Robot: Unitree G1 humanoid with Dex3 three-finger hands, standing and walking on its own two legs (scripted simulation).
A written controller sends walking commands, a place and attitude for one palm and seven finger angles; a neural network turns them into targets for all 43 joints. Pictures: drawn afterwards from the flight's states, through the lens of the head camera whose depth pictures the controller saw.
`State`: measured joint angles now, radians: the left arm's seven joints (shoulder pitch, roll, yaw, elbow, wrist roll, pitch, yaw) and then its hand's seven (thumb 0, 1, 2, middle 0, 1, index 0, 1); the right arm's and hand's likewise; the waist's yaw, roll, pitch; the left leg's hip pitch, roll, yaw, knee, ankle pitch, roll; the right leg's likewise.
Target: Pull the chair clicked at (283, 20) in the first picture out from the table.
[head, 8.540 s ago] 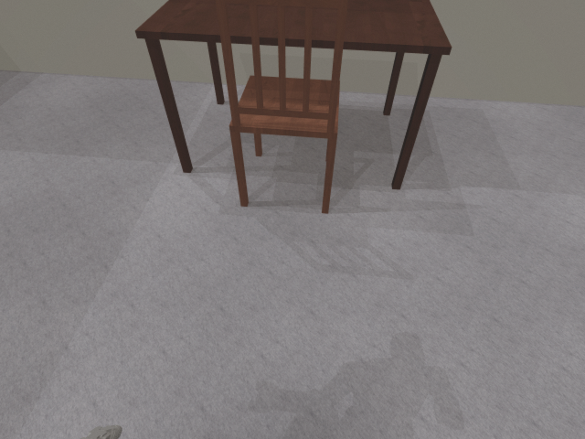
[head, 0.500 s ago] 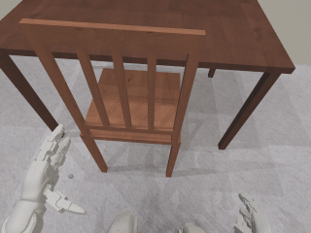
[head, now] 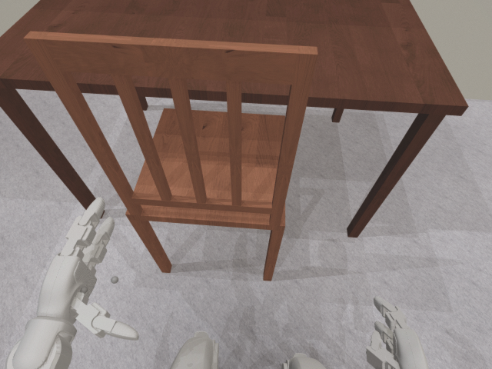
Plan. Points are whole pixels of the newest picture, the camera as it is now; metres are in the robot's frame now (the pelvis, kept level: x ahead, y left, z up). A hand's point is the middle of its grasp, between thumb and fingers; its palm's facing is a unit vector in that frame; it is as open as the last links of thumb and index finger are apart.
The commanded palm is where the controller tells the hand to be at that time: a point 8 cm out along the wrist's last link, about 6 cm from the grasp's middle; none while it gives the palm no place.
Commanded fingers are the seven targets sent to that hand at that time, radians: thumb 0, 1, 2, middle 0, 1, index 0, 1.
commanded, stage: aim the fingers beside a spindle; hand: left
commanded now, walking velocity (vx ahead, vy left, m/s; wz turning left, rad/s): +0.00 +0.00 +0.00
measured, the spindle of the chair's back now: (192, 152) +0.50 +0.13 +0.02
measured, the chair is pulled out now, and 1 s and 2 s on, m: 0.00 0.00 0.00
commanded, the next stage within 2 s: push the fingers through the gap in 1.92 s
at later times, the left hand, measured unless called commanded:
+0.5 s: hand (126, 252) +0.29 +0.20 +0.02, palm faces -0.06 -1.00 -0.06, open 16.9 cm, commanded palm +0.28 +0.26 +0.02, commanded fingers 0.00 -0.50 0.30 -0.06 -0.08 -0.06 -0.08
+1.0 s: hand (136, 231) +0.34 +0.21 +0.00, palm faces -0.06 -1.00 -0.04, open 16.9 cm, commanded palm +0.32 +0.26 +0.00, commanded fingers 0.00 -0.50 0.30 -0.06 -0.08 -0.06 -0.08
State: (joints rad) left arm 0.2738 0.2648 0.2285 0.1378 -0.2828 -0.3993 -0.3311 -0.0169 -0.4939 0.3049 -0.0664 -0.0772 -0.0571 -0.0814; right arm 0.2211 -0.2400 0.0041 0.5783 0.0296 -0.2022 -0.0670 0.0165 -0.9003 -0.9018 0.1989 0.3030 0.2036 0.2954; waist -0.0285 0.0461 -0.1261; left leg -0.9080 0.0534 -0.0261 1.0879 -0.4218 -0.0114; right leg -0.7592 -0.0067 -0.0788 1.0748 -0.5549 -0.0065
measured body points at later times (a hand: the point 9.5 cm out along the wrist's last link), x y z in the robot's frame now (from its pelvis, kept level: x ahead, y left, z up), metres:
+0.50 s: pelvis +0.00 +0.01 -0.01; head +0.08 +0.01 +0.43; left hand +0.29 +0.26 +0.03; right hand +0.14 -0.25 -0.10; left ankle +0.06 +0.13 -0.66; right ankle -0.01 -0.12 -0.66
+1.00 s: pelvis +0.00 +0.02 -0.02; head +0.10 +0.03 +0.41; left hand +0.34 +0.26 +0.00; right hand +0.13 -0.25 -0.12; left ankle +0.06 +0.13 -0.66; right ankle -0.01 -0.12 -0.66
